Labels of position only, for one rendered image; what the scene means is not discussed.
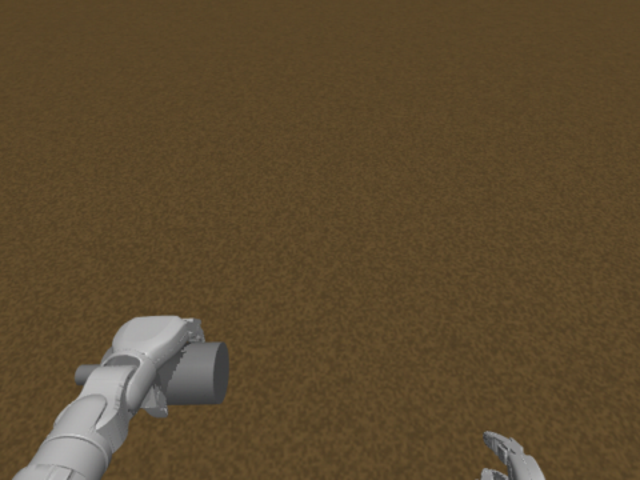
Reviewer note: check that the left robot arm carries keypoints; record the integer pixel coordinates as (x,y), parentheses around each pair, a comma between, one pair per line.
(91,428)

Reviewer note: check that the right robot hand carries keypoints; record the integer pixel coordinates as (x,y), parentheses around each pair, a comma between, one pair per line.
(510,452)

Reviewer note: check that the bottle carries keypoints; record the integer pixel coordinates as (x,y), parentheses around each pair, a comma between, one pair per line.
(197,375)

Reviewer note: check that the left robot hand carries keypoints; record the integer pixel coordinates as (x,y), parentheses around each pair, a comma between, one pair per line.
(159,338)

